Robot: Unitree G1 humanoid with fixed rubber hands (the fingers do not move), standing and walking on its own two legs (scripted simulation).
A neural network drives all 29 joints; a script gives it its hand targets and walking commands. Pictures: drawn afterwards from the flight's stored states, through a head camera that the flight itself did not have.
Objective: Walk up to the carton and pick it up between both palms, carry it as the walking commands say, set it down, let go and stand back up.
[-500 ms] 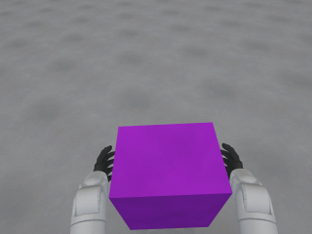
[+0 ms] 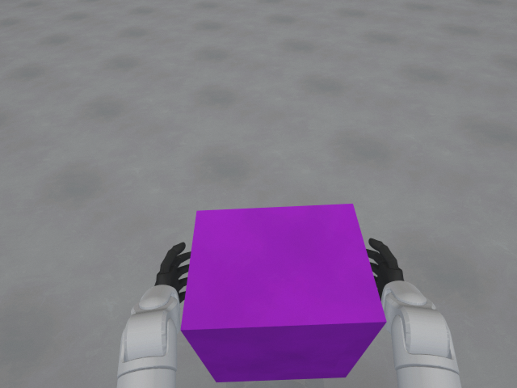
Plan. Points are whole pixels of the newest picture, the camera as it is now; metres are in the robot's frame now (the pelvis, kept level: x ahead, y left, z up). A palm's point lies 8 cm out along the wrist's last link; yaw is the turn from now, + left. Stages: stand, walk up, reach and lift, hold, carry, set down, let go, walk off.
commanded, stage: hold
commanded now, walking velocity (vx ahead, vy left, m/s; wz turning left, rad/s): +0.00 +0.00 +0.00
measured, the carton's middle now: (277, 301) +0.28 +0.00 -0.03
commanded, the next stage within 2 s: carry in 0.74 s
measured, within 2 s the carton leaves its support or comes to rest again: neither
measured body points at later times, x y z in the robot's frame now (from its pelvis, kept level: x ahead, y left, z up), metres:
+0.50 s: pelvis +0.00 +0.00 +0.00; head -0.02 +0.00 +0.45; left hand +0.28 +0.17 +0.03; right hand +0.27 -0.17 +0.02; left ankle +0.01 +0.12 -0.75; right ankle +0.02 -0.12 -0.75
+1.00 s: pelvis -0.02 +0.00 -0.03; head -0.03 +0.00 +0.42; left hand +0.30 +0.18 +0.04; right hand +0.30 -0.16 +0.04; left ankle +0.01 +0.12 -0.74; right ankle +0.02 -0.12 -0.75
